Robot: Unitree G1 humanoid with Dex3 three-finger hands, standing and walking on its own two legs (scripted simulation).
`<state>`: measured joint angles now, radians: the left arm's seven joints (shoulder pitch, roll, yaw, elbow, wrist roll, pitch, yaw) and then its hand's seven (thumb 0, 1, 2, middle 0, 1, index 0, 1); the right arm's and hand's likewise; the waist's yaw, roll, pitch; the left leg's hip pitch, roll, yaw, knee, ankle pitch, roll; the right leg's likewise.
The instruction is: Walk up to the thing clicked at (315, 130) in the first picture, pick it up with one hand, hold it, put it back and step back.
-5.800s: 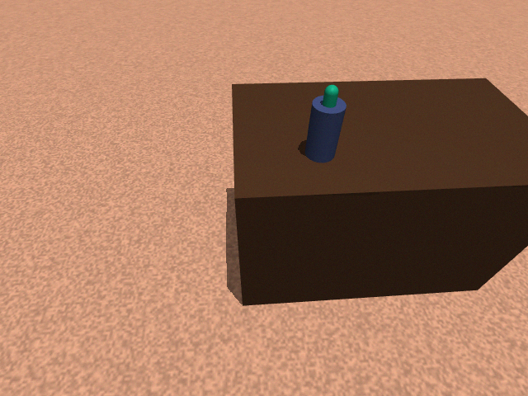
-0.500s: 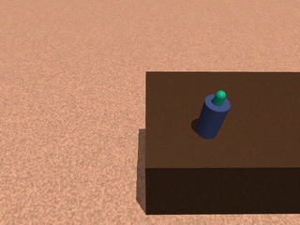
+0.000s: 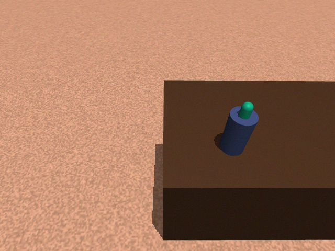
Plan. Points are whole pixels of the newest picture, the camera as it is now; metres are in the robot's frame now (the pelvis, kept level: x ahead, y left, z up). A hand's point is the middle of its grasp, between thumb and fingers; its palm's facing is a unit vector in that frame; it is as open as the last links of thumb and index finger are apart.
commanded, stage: stand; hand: right
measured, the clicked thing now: (239, 127) +0.51 -0.24 -0.03
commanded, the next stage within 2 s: rise first in 0.02 s
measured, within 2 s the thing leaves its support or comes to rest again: neither
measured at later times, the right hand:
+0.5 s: hand out of the picture +0.16 -0.26 -0.11, palm faces +0.24 +0.91 -0.35, open 14.2 cm
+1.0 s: hand (288, 238) +0.18 -0.27 -0.03, palm faces +0.31 +0.88 -0.37, open 17.4 cm
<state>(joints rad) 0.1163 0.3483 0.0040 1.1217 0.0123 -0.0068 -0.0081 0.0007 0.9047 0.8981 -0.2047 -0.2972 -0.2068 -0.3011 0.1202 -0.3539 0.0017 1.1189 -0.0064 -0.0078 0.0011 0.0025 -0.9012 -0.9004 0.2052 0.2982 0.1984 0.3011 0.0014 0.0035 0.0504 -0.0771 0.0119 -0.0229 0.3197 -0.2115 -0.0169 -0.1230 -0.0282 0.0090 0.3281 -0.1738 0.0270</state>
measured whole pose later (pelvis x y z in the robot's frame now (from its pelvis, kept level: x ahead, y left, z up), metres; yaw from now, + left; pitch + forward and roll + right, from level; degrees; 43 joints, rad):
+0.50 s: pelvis +0.00 +0.00 -0.01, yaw -1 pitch +2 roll +0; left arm 0.14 0.26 0.12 0.80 -0.04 -0.07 0.06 0.00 0.11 0.24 -0.06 -0.07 -0.06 -0.06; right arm 0.18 -0.30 -0.16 0.70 0.04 -0.06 -0.07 0.00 -0.08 -0.24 0.08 0.07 0.07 0.07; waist -0.01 -0.01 -0.01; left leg -0.23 0.01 -0.02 0.45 -0.27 -0.02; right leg -0.27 -0.02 0.02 0.45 -0.22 0.03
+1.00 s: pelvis +0.00 +0.00 -0.01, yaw -1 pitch -1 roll +0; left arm 0.24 0.24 0.10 0.63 -0.02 -0.07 0.07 -0.01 -0.52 0.06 -0.06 -0.05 -0.06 -0.06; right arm 0.34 -0.29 -0.21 0.30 0.04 -0.09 -0.07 -0.01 0.53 -0.05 0.05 0.06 0.05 0.06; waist -0.03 -0.02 0.02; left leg -0.13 0.02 -0.01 0.43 -0.28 -0.01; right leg -0.17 -0.02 0.02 0.41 -0.22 0.03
